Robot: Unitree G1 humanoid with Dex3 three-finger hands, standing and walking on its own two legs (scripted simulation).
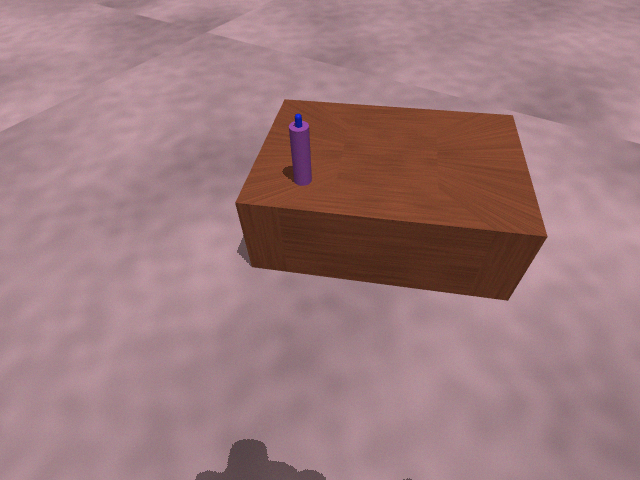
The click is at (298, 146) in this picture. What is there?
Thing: necked bottle
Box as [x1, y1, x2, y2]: [289, 114, 311, 185]
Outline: 296,114 295,120 289,124 294,181 299,185 304,185 309,183 311,180 308,124 301,120 301,116 299,114
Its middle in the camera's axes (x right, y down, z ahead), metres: -0.07 -0.29 +1.29
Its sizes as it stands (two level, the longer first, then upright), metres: 0.064 0.064 0.263
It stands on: a support 0.36 m high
